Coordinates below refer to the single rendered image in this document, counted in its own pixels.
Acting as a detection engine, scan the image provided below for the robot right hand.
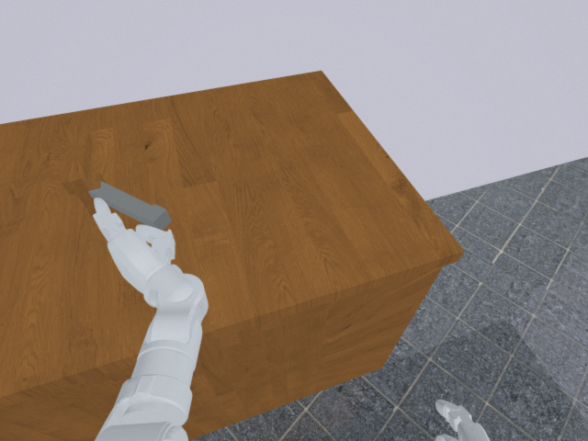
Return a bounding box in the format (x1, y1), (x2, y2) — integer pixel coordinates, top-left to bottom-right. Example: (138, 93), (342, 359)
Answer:
(435, 400), (491, 441)

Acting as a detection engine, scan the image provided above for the left robot forearm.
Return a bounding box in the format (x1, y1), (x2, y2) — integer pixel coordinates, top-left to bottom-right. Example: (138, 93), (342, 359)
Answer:
(95, 265), (209, 441)

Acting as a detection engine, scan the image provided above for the robot left hand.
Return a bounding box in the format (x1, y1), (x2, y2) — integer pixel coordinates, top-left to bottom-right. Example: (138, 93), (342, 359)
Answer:
(93, 198), (175, 294)

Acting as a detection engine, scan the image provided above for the robot left upper arm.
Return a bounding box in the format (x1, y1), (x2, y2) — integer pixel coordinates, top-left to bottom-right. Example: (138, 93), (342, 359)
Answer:
(96, 422), (188, 441)

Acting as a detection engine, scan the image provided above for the tap lever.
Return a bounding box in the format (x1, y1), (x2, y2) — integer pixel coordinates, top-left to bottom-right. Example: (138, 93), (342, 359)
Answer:
(88, 181), (172, 230)

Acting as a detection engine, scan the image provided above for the counter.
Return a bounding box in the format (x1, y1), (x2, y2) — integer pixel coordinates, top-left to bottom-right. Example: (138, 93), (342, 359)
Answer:
(0, 71), (465, 441)

